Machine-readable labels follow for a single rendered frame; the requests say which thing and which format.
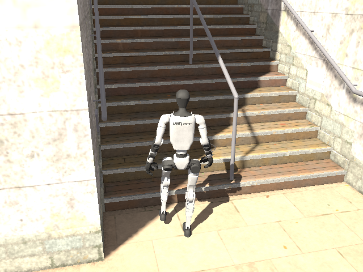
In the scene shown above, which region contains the right robot hand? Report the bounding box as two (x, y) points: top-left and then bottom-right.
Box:
(200, 156), (213, 168)

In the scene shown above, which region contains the right robot forearm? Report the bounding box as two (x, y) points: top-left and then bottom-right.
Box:
(203, 138), (213, 158)

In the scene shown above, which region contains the right robot foot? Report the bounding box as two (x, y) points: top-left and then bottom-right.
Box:
(183, 222), (191, 237)

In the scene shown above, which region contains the right robot upper arm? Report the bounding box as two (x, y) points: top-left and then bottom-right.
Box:
(194, 114), (209, 146)

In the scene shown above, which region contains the left robot hand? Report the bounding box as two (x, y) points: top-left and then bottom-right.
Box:
(145, 161), (158, 176)

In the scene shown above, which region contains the left robot upper arm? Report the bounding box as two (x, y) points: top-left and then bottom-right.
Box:
(154, 114), (171, 146)

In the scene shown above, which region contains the robot right thigh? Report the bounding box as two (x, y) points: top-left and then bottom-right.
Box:
(185, 159), (201, 202)

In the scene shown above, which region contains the left robot forearm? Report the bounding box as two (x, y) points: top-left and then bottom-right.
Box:
(147, 137), (160, 163)

